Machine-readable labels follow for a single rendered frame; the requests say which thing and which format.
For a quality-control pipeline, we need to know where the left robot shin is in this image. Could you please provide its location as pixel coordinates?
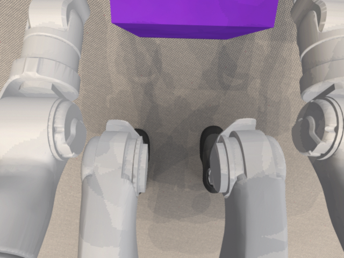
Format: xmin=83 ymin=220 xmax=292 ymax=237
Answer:
xmin=81 ymin=119 xmax=139 ymax=182

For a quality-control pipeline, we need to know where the carton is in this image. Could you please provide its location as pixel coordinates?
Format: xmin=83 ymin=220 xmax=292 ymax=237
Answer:
xmin=110 ymin=0 xmax=278 ymax=40

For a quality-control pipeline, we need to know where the robot right forearm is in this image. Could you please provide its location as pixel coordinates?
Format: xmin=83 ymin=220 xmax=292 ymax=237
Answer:
xmin=290 ymin=0 xmax=344 ymax=103

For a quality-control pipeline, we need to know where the robot left upper arm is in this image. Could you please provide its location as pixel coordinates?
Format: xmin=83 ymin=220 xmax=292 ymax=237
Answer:
xmin=0 ymin=96 xmax=87 ymax=258

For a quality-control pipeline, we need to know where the left robot thigh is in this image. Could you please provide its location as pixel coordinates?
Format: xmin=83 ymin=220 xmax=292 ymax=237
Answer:
xmin=77 ymin=131 xmax=148 ymax=258

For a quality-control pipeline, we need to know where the robot left forearm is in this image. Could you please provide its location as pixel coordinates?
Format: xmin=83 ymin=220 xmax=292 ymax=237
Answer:
xmin=0 ymin=0 xmax=90 ymax=102

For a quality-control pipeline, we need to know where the robot right upper arm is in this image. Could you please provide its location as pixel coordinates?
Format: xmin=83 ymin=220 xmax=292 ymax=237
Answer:
xmin=291 ymin=96 xmax=344 ymax=251

